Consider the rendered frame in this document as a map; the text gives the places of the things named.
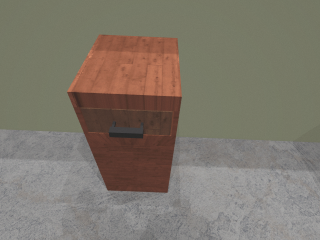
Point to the cabinet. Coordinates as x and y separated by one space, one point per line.
134 73

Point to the drawer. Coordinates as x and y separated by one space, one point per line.
155 122

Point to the handle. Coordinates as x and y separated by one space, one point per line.
126 132

